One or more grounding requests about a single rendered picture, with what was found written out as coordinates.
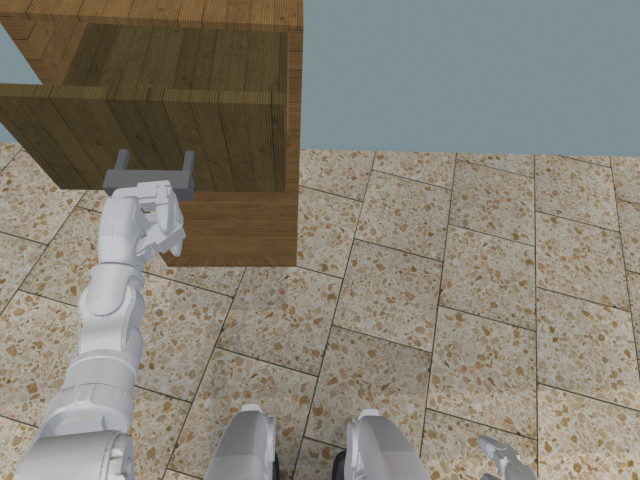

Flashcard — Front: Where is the right robot hand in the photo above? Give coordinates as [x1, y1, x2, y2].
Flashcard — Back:
[478, 435, 539, 480]

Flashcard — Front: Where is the drawer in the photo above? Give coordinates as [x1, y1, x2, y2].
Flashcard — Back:
[0, 23, 288, 193]

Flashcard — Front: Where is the handle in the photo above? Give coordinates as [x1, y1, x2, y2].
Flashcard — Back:
[102, 149, 195, 201]

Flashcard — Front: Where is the right robot thigh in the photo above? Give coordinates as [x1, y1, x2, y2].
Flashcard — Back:
[346, 416, 432, 480]

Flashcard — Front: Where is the right robot shin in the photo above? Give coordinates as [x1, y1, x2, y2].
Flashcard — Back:
[344, 408, 380, 480]

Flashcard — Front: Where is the cabinet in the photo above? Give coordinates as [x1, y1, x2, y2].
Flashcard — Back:
[0, 0, 304, 267]

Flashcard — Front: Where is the left robot hand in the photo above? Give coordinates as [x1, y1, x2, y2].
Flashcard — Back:
[98, 180, 186, 273]

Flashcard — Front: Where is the left robot upper arm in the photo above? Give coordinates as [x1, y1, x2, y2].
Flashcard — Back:
[18, 430, 135, 480]

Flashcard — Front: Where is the robot left forearm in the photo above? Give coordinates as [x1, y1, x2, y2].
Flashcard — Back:
[12, 262, 146, 480]

